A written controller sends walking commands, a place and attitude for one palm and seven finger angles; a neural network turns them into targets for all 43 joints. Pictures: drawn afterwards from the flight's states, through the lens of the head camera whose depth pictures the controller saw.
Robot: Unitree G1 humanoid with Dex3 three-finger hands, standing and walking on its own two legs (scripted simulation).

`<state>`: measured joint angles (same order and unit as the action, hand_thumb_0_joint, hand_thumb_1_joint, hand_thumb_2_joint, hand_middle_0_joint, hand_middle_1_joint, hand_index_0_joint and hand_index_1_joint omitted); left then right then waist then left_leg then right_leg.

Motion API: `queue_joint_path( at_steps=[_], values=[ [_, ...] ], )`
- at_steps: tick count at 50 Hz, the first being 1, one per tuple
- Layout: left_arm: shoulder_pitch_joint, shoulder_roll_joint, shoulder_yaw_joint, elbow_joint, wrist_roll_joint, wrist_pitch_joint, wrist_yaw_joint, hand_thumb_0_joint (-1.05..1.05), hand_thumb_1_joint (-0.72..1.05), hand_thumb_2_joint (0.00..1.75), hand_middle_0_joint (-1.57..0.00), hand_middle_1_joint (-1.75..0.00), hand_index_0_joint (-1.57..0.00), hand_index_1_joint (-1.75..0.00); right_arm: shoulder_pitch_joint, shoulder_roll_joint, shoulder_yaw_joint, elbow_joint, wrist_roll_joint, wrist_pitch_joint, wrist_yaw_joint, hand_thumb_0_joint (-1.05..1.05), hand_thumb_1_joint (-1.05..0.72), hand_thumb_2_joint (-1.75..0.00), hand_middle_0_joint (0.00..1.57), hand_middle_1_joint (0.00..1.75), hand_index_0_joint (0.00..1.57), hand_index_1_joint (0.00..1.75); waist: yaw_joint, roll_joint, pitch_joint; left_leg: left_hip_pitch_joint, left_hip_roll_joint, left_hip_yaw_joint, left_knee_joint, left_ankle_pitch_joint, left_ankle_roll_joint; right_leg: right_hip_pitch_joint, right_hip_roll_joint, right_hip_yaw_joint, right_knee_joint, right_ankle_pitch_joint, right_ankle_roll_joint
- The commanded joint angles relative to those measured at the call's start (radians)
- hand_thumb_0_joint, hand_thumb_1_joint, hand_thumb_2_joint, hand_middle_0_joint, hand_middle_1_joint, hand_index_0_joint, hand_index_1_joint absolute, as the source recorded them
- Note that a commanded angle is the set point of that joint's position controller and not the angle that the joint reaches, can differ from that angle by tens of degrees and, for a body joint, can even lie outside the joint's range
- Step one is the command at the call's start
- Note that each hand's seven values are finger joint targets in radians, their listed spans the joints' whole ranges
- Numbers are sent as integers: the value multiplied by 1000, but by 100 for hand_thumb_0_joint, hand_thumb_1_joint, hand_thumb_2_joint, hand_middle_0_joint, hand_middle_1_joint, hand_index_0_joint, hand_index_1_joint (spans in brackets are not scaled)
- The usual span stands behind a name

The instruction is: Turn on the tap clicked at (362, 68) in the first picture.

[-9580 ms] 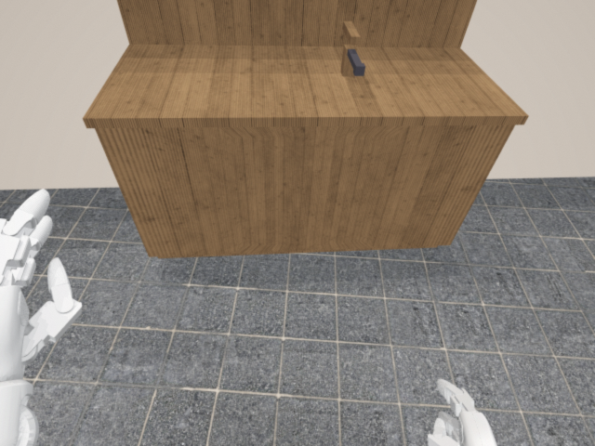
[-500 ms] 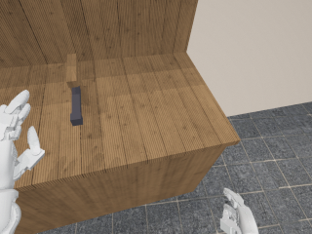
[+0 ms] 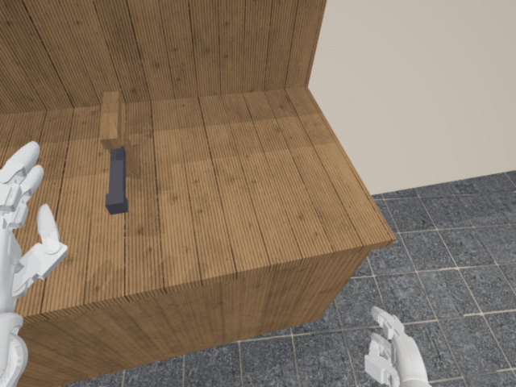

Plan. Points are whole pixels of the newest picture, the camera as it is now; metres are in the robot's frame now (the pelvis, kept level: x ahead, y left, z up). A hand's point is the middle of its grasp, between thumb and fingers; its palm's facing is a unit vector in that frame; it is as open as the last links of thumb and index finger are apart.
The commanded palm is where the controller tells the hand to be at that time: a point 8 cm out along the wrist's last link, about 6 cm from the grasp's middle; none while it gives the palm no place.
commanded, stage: come to a stop and stand still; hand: left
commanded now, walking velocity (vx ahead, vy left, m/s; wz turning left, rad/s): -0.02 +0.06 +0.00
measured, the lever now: (116, 203) +0.37 +0.28 +0.03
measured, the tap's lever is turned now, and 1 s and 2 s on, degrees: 0 0 0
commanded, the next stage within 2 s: look again from close up in 1.16 s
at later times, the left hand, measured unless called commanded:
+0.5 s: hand (28, 219) +0.24 +0.28 +0.18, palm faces +0.48 -0.77 -0.41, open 7.4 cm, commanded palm +0.15 +0.27 +0.17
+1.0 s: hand (38, 250) +0.21 +0.27 +0.16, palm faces +0.38 -0.86 -0.34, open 7.5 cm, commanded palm +0.15 +0.30 +0.17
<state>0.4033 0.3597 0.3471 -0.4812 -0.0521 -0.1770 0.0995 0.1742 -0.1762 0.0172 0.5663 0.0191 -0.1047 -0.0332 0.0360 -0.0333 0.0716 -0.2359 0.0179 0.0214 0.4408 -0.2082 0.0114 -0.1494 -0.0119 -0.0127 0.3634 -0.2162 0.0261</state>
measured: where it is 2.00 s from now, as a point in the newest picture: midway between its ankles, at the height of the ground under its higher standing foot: outside the picture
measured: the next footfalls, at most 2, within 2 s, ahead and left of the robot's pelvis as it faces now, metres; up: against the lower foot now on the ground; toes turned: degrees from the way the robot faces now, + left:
none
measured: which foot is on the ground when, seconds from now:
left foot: down 0.00-1.00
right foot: down 0.00-1.00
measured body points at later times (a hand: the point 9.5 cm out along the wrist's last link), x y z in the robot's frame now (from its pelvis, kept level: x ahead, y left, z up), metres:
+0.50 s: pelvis -0.01 -0.01 +0.00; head +0.02 +0.01 +0.45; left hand +0.21 +0.32 +0.21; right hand +0.17 -0.24 -0.08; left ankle +0.02 +0.11 -0.74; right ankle -0.02 -0.14 -0.74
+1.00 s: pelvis -0.01 +0.02 +0.00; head +0.02 +0.05 +0.45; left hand +0.19 +0.31 +0.18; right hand +0.18 -0.19 -0.07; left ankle +0.02 +0.11 -0.74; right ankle -0.02 -0.14 -0.74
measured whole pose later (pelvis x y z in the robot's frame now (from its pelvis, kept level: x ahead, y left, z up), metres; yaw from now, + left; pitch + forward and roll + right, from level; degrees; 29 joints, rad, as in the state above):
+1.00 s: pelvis -0.01 +0.02 +0.00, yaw +0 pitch +0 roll -2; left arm 0.38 0.35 0.35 -0.49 -0.02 -0.25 0.10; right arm 0.18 -0.17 0.03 0.59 0.01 -0.16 -0.02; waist 0.04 -0.04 0.07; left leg -0.26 0.00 0.04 0.47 -0.21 0.04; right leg -0.17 -0.03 0.00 0.37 -0.20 0.05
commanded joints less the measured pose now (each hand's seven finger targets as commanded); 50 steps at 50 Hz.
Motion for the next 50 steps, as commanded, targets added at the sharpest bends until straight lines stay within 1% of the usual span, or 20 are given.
queue_joint_path(
  at_steps=[1, 2, 5, 10, 18, 19, 20, 21, 22, 23, 24, 26, 30, 31, 32, 36, 38, 41, 44, 50],
  values=[
    [-29, 184, 129, -231, -7, -64, 23, 0, 90, 90, -20, -30, -20, -30, -77, -135, -61, -160, 2, -50, -2, 0, -90, -90, 20, 30, 20, 30, -10, 142, -218, 121, 74, -50, -49, 277, -2, 28, -10, 8, -21, 219, -24],
    [-18, 142, 90, -214, -10, -64, 18, 0, 90, 90, -20, -30, -20, -30, -65, -140, -58, -155, -5, -44, 1, 0, -90, -90, 20, 30, 20, 30, -14, 147, -213, 92, 61, -41, -54, 234, -3, 39, -11, 9, -33, 215, -26],
    [10, 157, 106, -198, -9, -59, 24, 0, 90, 90, -20, -30, -20, -30, -68, -139, -60, -161, -3, -40, -1, 0, -90, -90, 20, 30, 20, 30, -14, 111, -194, 58, 47, -38, -50, 113, -1, 38, -33, 40, -55, 202, -35],
    [6, 172, 118, -185, -14, -50, 25, 0, 90, 90, -20, -30, -20, -30, -78, -144, -59, -162, -2, -31, -12, 0, -90, -90, 20, 30, 20, 30, -16, 62, -175, 57, 40, -38, -50, 82, 3, 13, -35, 49, -72, 178, -34],
    [-40, 171, 98, -200, -10, -45, 32, 0, 90, 90, -20, -30, -20, -30, -83, -148, -62, -154, 2, -35, -22, 0, -90, -90, 20, 30, 20, 30, -14, 71, -176, 88, 41, -41, -57, 108, 10, 9, -36, 42, -64, 177, -31],
    [-1005, 962, 682, -401, 140, -143, 21, 0, 90, 90, -20, -30, -20, -30, 49, -177, -80, -123, -54, -73, -22, 0, -90, -90, 20, 30, 20, 30, 16, -108, -29, -65, 63, -5, 93, 158, 14, -130, -91, 110, -146, 256, -3],
    [-435, 334, 270, 160, 55, -100, -17, 0, 90, 90, -20, -30, -20, -30, -13, -62, -38, -57, -22, -72, -17, 0, -90, -90, 20, 30, 20, 30, -12, -131, -227, 56, -29, -8, 23, 199, 11, -14, -109, 97, -27, 332, -88],
    [-235, 241, 218, 3, 2, -91, 3, 0, 90, 90, -20, -30, -20, -30, -60, -126, -80, -143, 7, -67, -2, 0, -90, -90, 20, 30, 20, 30, 22, 59, -228, 148, 9, 6, 1, 269, 0, 1, -76, 81, 29, 384, -83],
    [-216, 168, 133, 70, 16, -88, -5, 0, 90, 90, -20, -30, -20, -30, -2, -153, -90, -134, 0, -81, -1, 0, -90, -90, 20, 30, 20, 30, 8, 97, -257, 145, 28, 26, 27, 274, -3, 1, -68, 98, 34, 336, -75],
    [-180, 155, 91, -28, 8, -97, -16, 0, 90, 90, -20, -30, -20, -30, -21, -158, -89, -141, 1, -88, 6, 0, -90, -90, 20, 30, 20, 30, 10, 165, -263, 154, 40, 3, 14, 301, 8, 4, -67, 95, 42, 312, -53],
    [-96, 136, 71, -73, 1, -98, -14, 0, 90, 90, -20, -30, -20, -30, -26, -155, -84, -142, 5, -89, 20, 0, -90, -90, 20, 30, 20, 30, 15, 182, -254, 143, 47, 0, 4, 284, 10, 10, -64, 81, 31, 261, -42],
    [17, 74, 8, -113, -2, -91, -11, 0, 90, 90, -20, -30, -20, -30, -64, -141, -72, -145, 14, -95, 37, 0, -90, -90, 20, 30, 20, 30, 14, 155, -226, 115, 60, -14, -14, 243, 17, 3, -48, 53, 30, 199, -38],
    [12, 208, 133, -159, 7, -97, 4, 0, 90, 90, -20, -30, -20, -30, -69, -151, -64, -161, -2, -90, 19, 0, -90, -90, 20, 30, 20, 30, 7, -33, -149, 9, 35, -29, -45, 9, 1, -28, -40, 45, -37, 40, -36],
    [1, 282, 212, -179, 7, -98, 18, 0, 90, 90, -20, -30, -20, -30, -86, -150, -60, -156, 1, -82, 8, 0, -90, -90, 20, 30, 20, 30, 7, -31, -133, 15, 33, -29, -53, -5, 0, -51, -36, 35, -42, 17, -36],
    [-9, 240, 192, -163, 1, -106, 13, 0, 90, 90, -20, -30, -20, -30, -77, -147, -58, -162, -5, -79, 0, 0, -90, -90, 20, 30, 20, 30, -4, -32, -134, 6, 33, -38, -62, -31, 5, -51, -38, 28, -40, -11, -38],
    [-126, 273, 218, -257, -1, -132, 17, 0, 90, 90, -20, -30, -20, -30, -90, -142, -51, -161, -3, -89, -21, 0, -90, -90, 20, 30, 20, 30, -8, 153, -141, 23, 54, -52, -107, -52, 17, -28, -19, 24, -2, 30, -34],
    [-144, 223, 169, -252, 4, -138, 13, 0, 90, 90, -20, -30, -20, -30, -68, -141, -51, -156, -8, -104, -19, 0, -90, -90, 20, 30, 20, 30, -5, 186, -164, 15, 62, -61, -112, -51, 23, 17, -14, 13, 13, 56, -36],
    [-119, 160, 102, -261, 15, -136, 11, 0, 90, 90, -20, -30, -20, -30, -66, -143, -52, -140, -6, -129, -7, 0, -90, -90, 20, 30, 20, 30, -7, 181, -213, 100, 63, -55, -90, 61, 19, 8, -14, 6, 16, 122, -36],
    [-78, 130, 67, -216, 23, -122, 11, 0, 90, 90, -20, -30, -20, -30, -40, -156, -60, -125, -12, -127, 5, 0, -90, -90, 20, 30, 20, 30, -7, 129, -208, 81, 65, -63, -77, 112, 12, 16, -16, 7, 4, 147, -32],
    [-66, 160, 107, -172, 21, -110, 11, 0, 90, 90, -20, -30, -20, -30, -52, -150, -59, -130, -9, -92, 5, 0, -90, -90, 20, 30, 20, 30, -11, 95, -174, 41, 55, -59, -84, 129, -3, 19, -19, 3, -11, 159, -32]
  ],
)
